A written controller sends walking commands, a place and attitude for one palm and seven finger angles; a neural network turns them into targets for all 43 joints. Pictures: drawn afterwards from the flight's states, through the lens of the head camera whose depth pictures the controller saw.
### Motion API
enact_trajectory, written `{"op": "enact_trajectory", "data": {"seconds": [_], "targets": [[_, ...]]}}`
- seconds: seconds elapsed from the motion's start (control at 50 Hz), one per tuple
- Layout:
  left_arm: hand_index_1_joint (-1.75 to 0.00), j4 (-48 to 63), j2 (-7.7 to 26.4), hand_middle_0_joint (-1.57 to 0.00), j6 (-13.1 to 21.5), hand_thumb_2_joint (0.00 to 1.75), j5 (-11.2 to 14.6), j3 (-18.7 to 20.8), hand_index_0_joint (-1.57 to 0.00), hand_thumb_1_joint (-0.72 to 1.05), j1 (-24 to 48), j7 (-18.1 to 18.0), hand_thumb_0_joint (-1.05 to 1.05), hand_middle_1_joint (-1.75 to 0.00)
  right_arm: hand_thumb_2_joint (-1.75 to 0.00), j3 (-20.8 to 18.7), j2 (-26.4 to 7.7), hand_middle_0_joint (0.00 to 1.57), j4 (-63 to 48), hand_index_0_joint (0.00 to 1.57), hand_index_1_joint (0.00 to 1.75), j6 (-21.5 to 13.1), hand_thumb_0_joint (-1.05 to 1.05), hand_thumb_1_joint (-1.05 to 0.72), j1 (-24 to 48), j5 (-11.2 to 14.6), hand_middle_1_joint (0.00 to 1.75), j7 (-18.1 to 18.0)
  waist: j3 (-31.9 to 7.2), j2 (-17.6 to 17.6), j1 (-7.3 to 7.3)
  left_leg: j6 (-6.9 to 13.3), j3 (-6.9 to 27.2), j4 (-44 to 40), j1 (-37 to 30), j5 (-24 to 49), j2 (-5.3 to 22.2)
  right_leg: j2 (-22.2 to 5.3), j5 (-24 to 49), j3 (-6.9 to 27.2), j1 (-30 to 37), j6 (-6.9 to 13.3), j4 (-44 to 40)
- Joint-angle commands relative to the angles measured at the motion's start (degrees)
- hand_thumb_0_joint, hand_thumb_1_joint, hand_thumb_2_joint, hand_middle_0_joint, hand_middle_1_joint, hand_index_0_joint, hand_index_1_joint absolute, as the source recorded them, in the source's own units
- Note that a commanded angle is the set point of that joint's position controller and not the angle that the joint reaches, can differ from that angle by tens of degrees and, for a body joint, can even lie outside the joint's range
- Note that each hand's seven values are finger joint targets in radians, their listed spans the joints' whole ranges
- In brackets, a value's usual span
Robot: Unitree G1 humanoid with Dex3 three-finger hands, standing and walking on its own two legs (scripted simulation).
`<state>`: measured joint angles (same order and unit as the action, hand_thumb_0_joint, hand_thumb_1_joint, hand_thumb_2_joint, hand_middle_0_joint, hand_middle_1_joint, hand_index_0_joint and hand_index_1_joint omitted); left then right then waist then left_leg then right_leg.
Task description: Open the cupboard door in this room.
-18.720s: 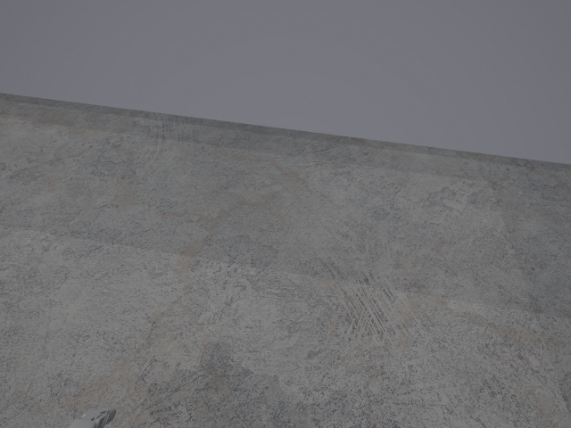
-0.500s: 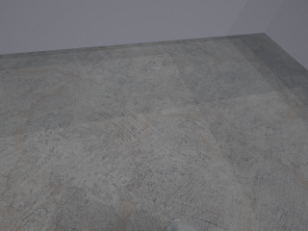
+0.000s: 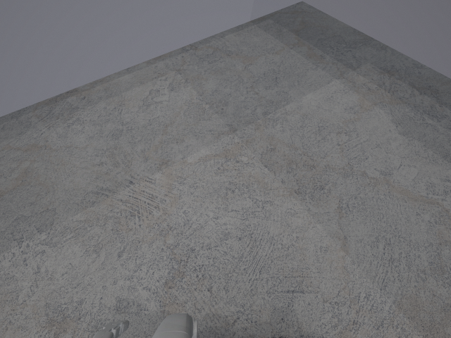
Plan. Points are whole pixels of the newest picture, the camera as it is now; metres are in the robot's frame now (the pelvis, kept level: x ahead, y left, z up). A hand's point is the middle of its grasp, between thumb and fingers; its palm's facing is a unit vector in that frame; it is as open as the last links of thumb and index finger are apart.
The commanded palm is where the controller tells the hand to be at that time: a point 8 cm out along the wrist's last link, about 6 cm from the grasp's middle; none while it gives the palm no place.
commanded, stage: turn or walk to find it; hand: left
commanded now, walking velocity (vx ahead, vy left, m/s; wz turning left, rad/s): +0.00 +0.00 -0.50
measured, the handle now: out of the picture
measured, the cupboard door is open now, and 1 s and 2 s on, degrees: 0 0 0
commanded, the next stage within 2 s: none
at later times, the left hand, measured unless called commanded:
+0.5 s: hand out of the picture +0.12 +0.26 -0.17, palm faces -0.18 -0.96 -0.21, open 7.4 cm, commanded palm none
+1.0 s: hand (184, 310) +0.18 +0.11 -0.15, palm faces -0.49 -0.83 -0.27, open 7.4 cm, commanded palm none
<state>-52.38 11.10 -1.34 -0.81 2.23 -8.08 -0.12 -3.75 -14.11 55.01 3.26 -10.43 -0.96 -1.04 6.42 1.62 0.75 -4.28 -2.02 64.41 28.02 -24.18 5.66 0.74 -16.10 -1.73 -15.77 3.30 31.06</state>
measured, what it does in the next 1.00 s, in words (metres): steps on the spot, turning right: left foot, then right foot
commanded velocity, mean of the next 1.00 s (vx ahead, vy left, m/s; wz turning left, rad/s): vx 0.02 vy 0.00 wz -0.50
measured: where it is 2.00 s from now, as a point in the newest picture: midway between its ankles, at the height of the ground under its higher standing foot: (289, 317)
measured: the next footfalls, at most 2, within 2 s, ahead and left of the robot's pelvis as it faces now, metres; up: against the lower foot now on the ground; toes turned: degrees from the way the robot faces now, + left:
left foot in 0.30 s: +0.06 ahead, +0.15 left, +0.00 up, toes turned -5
right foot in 0.78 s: +0.00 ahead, -0.10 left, +0.00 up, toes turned -31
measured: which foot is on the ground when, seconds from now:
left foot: up 0.00-0.28, down 0.30-0.78, up 0.80-1.00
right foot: down 0.00-0.30, up 0.32-0.76, down 0.78-1.00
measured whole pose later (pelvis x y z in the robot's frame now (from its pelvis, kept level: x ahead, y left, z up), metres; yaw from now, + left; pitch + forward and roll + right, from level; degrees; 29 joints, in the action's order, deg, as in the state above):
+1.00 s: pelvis -0.01 -0.01 +0.00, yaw -30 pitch +0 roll +2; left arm -52.5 10.9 -1.1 -0.7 2.0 -7.6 -0.1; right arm -3.7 -14.0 55.3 3.2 -12.2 -1.1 -1.0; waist 5.4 1.7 1.4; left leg -4.9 -2.1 63.2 28.2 -22.9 6.3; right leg 0.9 -15.3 -2.0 -15.2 3.8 30.0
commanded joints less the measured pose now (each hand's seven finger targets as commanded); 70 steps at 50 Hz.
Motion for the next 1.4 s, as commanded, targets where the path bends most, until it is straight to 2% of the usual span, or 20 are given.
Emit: {"op": "enact_trajectory", "data": {"seconds": [0.0, 0.14, 0.24, 0.26, 0.28, 0.3, 0.4, 0.6, 0.68, 0.72, 0.74, 0.76, 0.78, 0.9, 1.1, 1.24, 1.28, 1.3, 1.32, 1.38], "targets": [[-0.3, 2.5, 12.4, -0.2, 1.2, 0.9, -0.1, 3.4, -0.2, 0.9, -3.3, -0.8, 0.0, -0.3, -0.9, -0.7, -3.9, 0.2, -4.3, 0.2, 0.3, -1.1, 0.0, -0.9, -0.4, -0.1, 0.3, -0.1, -9.6, -8.0, -1.62, -0.9, 1.5, -2.0, 2.8, 2.6, -0.3, -13.6, 28.6, 14.5, 9.5, 5.9, -9.6], [-0.3, 1.9, 13.2, -0.2, 0.7, 0.9, -0.6, 3.9, -0.2, 0.9, -4.8, -0.6, 0.0, -0.3, -0.9, -0.4, -3.8, 0.2, -6.8, 0.2, 0.3, -1.9, 0.0, -0.9, 4.6, 0.4, 0.3, -0.4, -8.4, -9.5, -2.8, -0.2, 1.4, -15.0, -1.3, -0.3, -2.3, -13.2, 28.1, 20.6, 7.6, 7.7, -9.0], [-0.3, 2.5, 12.9, -0.2, 0.1, 0.9, 0.0, 4.1, -0.2, 0.9, -0.8, -0.7, 0.0, -0.3, -0.9, -0.4, -4.2, 0.2, -5.2, 0.2, 0.3, -3.2, 0.0, -0.9, -2.3, 1.0, 0.3, -1.0, -11.4, -9.3, 0.86, 1.0, 0.6, -37.1, -17.6, 10.2, -3.6, -9.7, 27.0, 20.8, 1.5, 3.5, -2.5], [-0.3, 2.9, 10.7, -0.2, -0.1, 0.9, 0.3, 3.7, -0.2, 0.9, -0.8, -0.6, 0.0, -0.3, -0.9, -0.8, -6.5, 0.2, -4.7, 0.2, 0.3, -3.8, 0.0, -0.9, -4.6, 0.9, 0.3, -1.0, -12.8, -2.1, 1.74, 2.4, 5.2, -44.0, -26.2, 14.9, 1.7, -5.1, 18.1, 17.0, -4.9, 0.4, 3.4], [-0.3, 3.8, 7.2, -0.2, -0.3, 0.9, 0.8, 3.0, -0.2, 0.9, -3.1, -0.1, 0.0, -0.3, -0.9, -1.6, -11.8, 0.2, -5.3, 0.2, 0.3, -4.2, 0.0, -0.9, -4.9, 0.1, 0.3, -1.0, -13.1, 14.8, 1.17, 7.2, 19.2, -47.1, -32.8, 27.4, 16.6, 2.9, -8.3, 8.6, -16.6, -3.5, 14.7], [-0.3, 3.7, 7.9, -0.2, -0.5, 0.9, 0.0, 3.0, -0.2, 0.9, -3.1, -0.1, 0.0, -0.3, -0.9, -2.0, -13.6, 0.2, -5.9, 0.2, 0.3, -3.4, 0.0, -0.9, -4.6, 0.1, 0.3, -0.9, -12.1, 15.4, 1.3, 11.7, 20.4, -46.3, -27.7, 32.9, 22.5, 1.9, -19.9, 5.7, -16.9, -5.0, 26.4], [-0.3, 1.8, 8.2, -0.2, -1.1, 0.9, -0.6, 3.9, -0.2, 0.9, -3.3, 1.3, 0.0, -0.3, -0.9, -0.4, -6.7, 0.2, -7.4, 0.2, 0.3, -4.0, 0.0, -0.9, 0.9, -0.6, 0.3, -1.2, -6.1, 7.1, -1.45, 10.9, 4.3, -44.5, -21.3, 36.9, 12.3, -1.6, -9.1, 4.0, -17.8, -7.1, 39.5], [-0.3, 4.2, 5.2, -0.2, -1.6, 0.9, -0.3, 2.5, -0.2, 0.9, 3.2, 1.7, 0.0, -0.3, -0.9, -2.2, -7.5, 0.2, -3.7, 0.2, 0.3, -3.9, 0.0, -0.9, -6.5, -0.5, 0.3, -0.4, -6.7, 10.0, 1.98, 12.0, -2.8, -42.3, -25.9, 38.8, 14.7, -4.4, -9.2, -1.8, -14.3, -7.7, 22.6], [-0.3, 4.2, 5.2, -0.2, -0.8, 0.9, -0.3, 2.3, -0.2, 0.9, 2.6, 1.5, 0.0, -0.3, -0.9, -2.8, -8.6, 0.2, -2.9, 0.2, 0.3, -3.5, 0.0, -0.9, -5.9, -0.7, 0.3, 0.0, -7.5, 11.0, 1.72, 10.6, -4.7, -38.7, -24.0, 38.1, 15.8, -3.0, -8.9, -4.2, -7.0, -5.8, 11.2], [-0.3, 2.7, 6.7, -0.2, 0.0, 0.9, -0.3, 2.8, -0.2, 0.9, -3.1, 1.3, 0.0, -0.3, -0.9, -2.8, -8.7, 0.2, -2.9, 0.2, 0.3, -3.4, 0.0, -0.9, -4.5, -0.3, 0.3, 0.1, -9.5, 7.3, -1.7, 6.6, -8.3, -30.5, -19.8, 33.5, 14.2, -2.8, 3.6, -4.6, 3.5, -4.6, -2.2], [-0.3, 1.4, 11.5, -0.2, 0.9, 0.9, -0.8, 3.5, -0.2, 0.9, -8.0, 0.8, 0.0, -0.3, -0.9, -2.3, -6.7, 0.2, -3.3, 0.2, 0.3, -3.2, 0.0, -0.9, -5.7, 0.2, 0.3, 0.5, -12.7, -4.2, -4.12, 2.9, -10.9, -19.1, -10.6, 21.7, 11.2, -9.2, 14.5, 3.4, 15.2, -2.4, -8.6], [-0.3, 0.5, 18.1, -0.2, 1.4, 0.9, -0.9, 4.7, -0.2, 0.9, -10.8, -0.3, 0.0, -0.3, -0.9, -0.7, -1.5, 0.2, -6.3, 0.2, 0.3, -2.9, 0.0, -0.9, -3.7, 0.2, 0.3, 0.7, -12.0, -21.8, -5.34, -0.2, -10.4, -4.8, 5.7, -11.6, 2.0, -23.5, 35.0, 23.9, 19.7, 3.6, -10.0], [-0.3, 0.2, 17.8, -0.2, 0.8, 0.9, 0.3, 4.6, -0.2, 0.9, -11.7, -0.8, 0.0, -0.3, -0.9, -0.7, -3.3, 0.2, -7.1, 0.2, 0.3, -1.7, 0.0, -0.9, -0.9, 0.5, 0.3, -0.2, -12.3, -16.5, -6.16, 0.7, -1.6, 0.6, 5.0, -14.0, 1.5, -25.2, 39.9, 22.3, 15.5, 8.0, -9.6], [-0.3, 3.2, 11.3, -0.2, 1.0, 0.9, 0.2, 3.1, -0.2, 0.9, -0.7, -1.0, 0.0, -0.3, -0.9, -0.9, -4.1, 0.2, -3.6, 0.2, 0.3, -1.2, 0.0, -0.9, -3.0, -0.2, 0.3, 0.1, -8.3, -8.1, -0.96, -0.6, 1.0, 1.2, 2.9, 2.0, 1.5, -14.4, 29.3, 12.1, 8.0, 4.9, -9.8], [-0.3, 0.4, 12.7, -0.2, 2.6, 0.9, -0.4, 3.8, -0.2, 0.9, -6.3, 0.1, 0.0, -0.3, -0.9, -1.0, -5.0, 0.2, -7.1, 0.2, 0.3, -2.6, 0.0, -0.9, 4.0, -0.7, 0.3, 1.2, -5.4, -8.8, -3.53, -1.0, 0.8, -11.6, 5.1, 1.8, 0.5, -14.3, -7.0, 22.9, 8.7, 8.0, -18.1], [-0.3, -0.1, 12.7, -0.2, 2.7, 0.9, -0.1, 4.0, -0.2, 0.9, -4.7, 0.7, 0.0, -0.3, -0.9, -0.4, -3.7, 0.2, -6.5, 0.2, 0.3, -5.0, 0.0, -0.9, -0.8, 0.0, 0.3, 0.8, -6.8, -9.0, -0.7, 1.1, -1.4, -34.4, -15.0, 5.2, -3.8, -9.8, -3.7, 22.0, 0.2, 5.8, -12.5], [-0.3, 1.5, 8.1, -0.2, 2.6, 0.9, 0.3, 3.0, -0.2, 0.9, -2.5, 1.0, 0.0, -0.3, -0.9, -1.3, -8.5, 0.2, -3.4, 0.2, 0.3, -6.2, 0.0, -0.9, -10.6, 0.0, 0.3, -0.1, -10.7, 5.2, 4.11, 2.8, 7.0, -46.5, -37.0, 1.5, 5.5, -1.4, -8.8, 14.1, -16.7, 0.8, 2.2], [-0.3, 2.6, 4.9, -0.2, 2.7, 0.9, 0.6, 2.3, -0.2, 0.9, -3.2, 1.6, 0.0, -0.3, -0.9, -2.6, -14.2, 0.2, -3.1, 0.2, 0.3, -6.1, 0.0, -0.9, -14.4, -0.7, 0.3, -0.1, -10.8, 19.8, 5.27, 7.1, 25.2, -53.1, -40.8, -9.8, 20.3, 3.7, -17.6, 4.6, -27.4, -2.5, 18.2], [-0.3, 3.5, 7.2, -0.2, 2.6, 0.9, -0.2, 2.8, -0.2, 0.9, 0.1, 1.7, 0.0, -0.3, -0.9, -2.6, -14.6, 0.2, -3.2, 0.2, 0.3, -5.6, 0.0, -0.9, -13.9, -0.5, 0.3, -0.2, -5.7, 15.0, 5.72, 10.5, 27.6, -56.5, -32.4, -15.8, 25.0, -1.1, -16.0, 5.1, -28.4, -2.7, 25.4], [-0.3, 0.9, 7.8, -0.2, 2.0, 0.9, -1.1, 3.7, -0.2, 0.9, -1.7, 3.0, 0.0, -0.3, -0.9, -0.6, -7.9, 0.2, -4.2, 0.2, 0.3, -6.3, 0.0, -0.9, -6.8, -0.5, 0.3, -0.1, -0.4, 7.7, 1.0, 8.0, 14.5, -57.0, -24.2, -6.6, 17.3, -4.7, -4.7, 3.6, -26.3, -3.9, 34.4]]}}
